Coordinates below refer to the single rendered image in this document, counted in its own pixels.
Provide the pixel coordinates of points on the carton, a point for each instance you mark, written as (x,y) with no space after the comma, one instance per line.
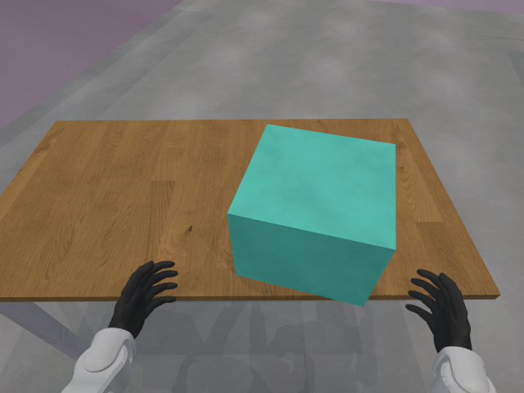
(315,212)

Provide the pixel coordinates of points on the robot right hand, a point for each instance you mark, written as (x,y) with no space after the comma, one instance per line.
(449,319)

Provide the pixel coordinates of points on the robot left forearm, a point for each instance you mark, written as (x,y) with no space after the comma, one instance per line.
(105,367)

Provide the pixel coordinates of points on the robot right forearm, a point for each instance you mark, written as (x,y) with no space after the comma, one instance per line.
(460,370)

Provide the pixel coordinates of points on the table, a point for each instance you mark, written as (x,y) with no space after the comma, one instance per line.
(98,198)

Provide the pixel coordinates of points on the robot left hand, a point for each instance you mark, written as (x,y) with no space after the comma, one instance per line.
(135,303)

